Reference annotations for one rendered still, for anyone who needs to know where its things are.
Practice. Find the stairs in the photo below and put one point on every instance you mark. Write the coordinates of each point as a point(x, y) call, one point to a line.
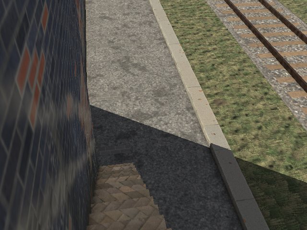
point(121, 201)

